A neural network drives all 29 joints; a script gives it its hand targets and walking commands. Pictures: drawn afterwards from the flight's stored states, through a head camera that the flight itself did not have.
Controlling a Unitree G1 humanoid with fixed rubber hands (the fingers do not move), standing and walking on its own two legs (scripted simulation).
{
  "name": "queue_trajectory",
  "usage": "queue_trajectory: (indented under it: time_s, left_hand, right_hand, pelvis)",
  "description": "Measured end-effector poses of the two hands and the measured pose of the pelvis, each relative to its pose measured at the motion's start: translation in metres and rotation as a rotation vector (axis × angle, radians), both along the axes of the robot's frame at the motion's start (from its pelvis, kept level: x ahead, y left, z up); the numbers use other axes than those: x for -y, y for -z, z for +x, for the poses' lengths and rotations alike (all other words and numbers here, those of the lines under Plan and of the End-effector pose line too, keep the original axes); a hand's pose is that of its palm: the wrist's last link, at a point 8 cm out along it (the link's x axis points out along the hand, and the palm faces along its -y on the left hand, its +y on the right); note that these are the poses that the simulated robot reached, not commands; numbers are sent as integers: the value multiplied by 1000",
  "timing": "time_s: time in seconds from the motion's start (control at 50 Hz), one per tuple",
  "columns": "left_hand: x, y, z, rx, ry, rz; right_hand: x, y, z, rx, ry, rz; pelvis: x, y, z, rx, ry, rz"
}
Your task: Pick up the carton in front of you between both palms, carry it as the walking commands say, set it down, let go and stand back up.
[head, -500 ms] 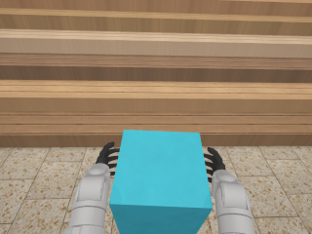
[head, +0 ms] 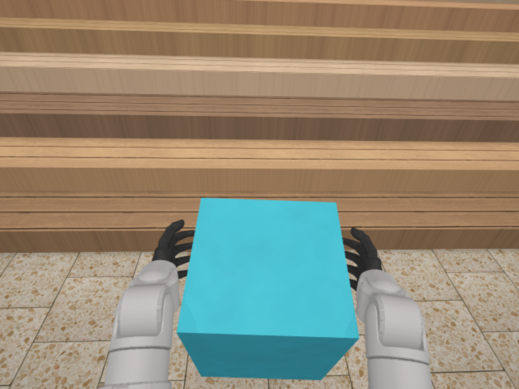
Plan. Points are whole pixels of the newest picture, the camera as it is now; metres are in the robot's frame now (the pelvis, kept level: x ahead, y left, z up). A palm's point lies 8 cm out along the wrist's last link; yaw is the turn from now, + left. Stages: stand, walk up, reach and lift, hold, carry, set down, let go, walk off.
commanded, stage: carry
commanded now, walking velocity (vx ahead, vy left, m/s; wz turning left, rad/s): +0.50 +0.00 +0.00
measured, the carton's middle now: (264, 294) +0.30 +0.00 +0.02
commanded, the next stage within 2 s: none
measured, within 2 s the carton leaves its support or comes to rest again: neither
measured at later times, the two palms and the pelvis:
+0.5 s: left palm (207, 191) +0.48 +0.12 +0.09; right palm (364, 205) +0.46 -0.18 +0.08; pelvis +0.24 -0.02 +0.00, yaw +0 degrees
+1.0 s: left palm (216, 101) +0.80 +0.15 +0.14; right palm (331, 105) +0.81 -0.16 +0.14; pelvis +0.54 -0.02 +0.00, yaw +1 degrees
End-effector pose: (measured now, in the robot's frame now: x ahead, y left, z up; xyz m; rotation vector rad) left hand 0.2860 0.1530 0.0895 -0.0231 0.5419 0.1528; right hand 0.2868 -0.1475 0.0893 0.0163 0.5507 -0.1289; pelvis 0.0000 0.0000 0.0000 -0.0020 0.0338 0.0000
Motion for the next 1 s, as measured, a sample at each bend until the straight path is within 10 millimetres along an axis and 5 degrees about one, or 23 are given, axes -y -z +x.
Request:
queue_trajectory:
  time_s: [0.12, 0.3, 0.44, 0.56, 0.74, 0.88, 1.0]
  left_hand:
    - [9, -12, 37, 13, -8, -13]
    - [-3, 7, 82, -105, -53, -55]
    - [22, -1, 155, -113, 1, -65]
    - [36, 10, 220, -52, -67, -50]
    - [29, -22, 290, -69, -163, -73]
    - [27, -51, 396, 24, -110, -60]
    - [8, -47, 510, 74, -90, -86]
  right_hand:
    - [8, -7, 35, 12, 19, 26]
    - [-3, 6, 88, -107, 16, 47]
    - [23, 2, 135, -111, 117, 81]
    - [40, 11, 216, -49, 80, 92]
    - [29, -20, 324, -69, -44, 80]
    - [29, -44, 414, 25, 11, 84]
    - [13, -46, 521, 76, 56, 62]
  pelvis:
    - [7, 6, 46, -40, -9, -16]
    - [1, 1, 128, -69, 18, 12]
    - [11, -8, 202, -74, 6, -29]
    - [37, 15, 279, -24, -40, -29]
    - [50, -16, 371, -38, -58, 16]
    - [38, -18, 454, -35, -42, 23]
    - [16, 4, 539, -25, -15, 3]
